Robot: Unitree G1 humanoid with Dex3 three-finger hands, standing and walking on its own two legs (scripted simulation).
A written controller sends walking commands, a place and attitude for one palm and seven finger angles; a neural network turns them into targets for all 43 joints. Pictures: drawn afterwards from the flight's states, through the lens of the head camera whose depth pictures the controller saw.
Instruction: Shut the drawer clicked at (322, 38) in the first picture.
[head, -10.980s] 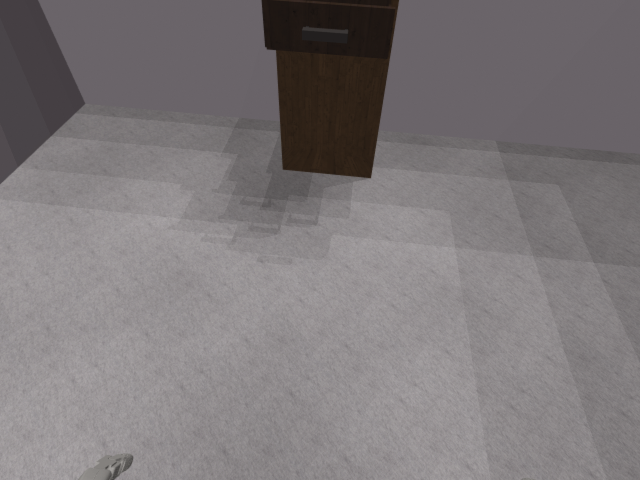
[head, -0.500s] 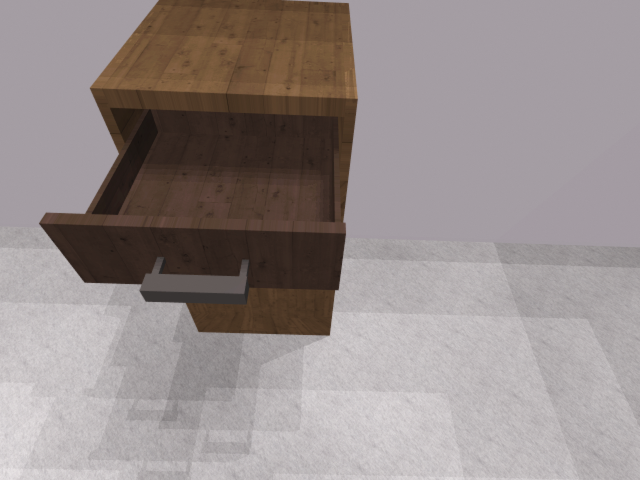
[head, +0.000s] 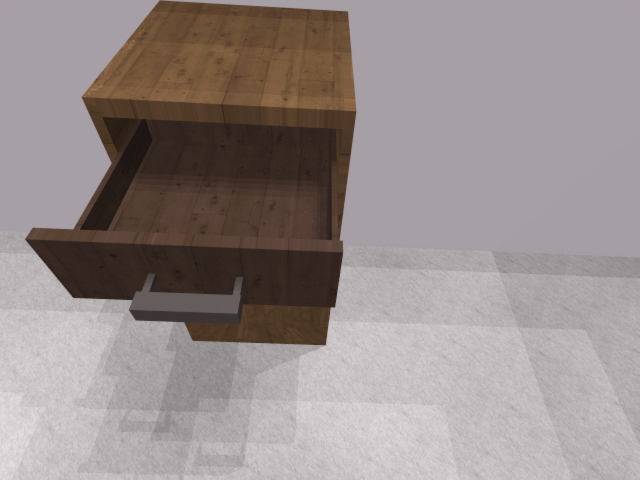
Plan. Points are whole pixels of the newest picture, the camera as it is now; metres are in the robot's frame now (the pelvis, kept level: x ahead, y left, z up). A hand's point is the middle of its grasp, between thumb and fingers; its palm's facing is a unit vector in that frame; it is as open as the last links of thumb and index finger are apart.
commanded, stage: look again from close up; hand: left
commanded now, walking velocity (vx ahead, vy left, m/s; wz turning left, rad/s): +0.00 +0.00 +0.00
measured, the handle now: (192, 294) +0.34 +0.21 +0.01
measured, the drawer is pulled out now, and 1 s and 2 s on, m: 0.27 0.27 0.27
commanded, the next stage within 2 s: raise the hand and make a fist in 0.16 s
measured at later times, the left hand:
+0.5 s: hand (205, 399) +0.20 +0.15 +0.02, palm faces +0.17 -0.98 -0.07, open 6.9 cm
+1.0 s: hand (208, 429) +0.17 +0.14 +0.00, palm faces -0.06 -1.00 -0.03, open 4.3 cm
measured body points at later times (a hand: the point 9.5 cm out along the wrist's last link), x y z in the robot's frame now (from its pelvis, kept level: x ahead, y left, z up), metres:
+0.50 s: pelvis -0.02 -0.02 -0.02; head -0.01 -0.04 +0.43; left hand +0.19 +0.20 +0.02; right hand +0.12 -0.26 -0.12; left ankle +0.01 +0.09 -0.74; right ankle -0.05 -0.12 -0.74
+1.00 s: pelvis -0.04 -0.06 -0.06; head -0.02 -0.07 +0.39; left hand +0.17 +0.20 +0.01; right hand +0.14 -0.28 -0.14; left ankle +0.01 +0.09 -0.74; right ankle -0.05 -0.12 -0.74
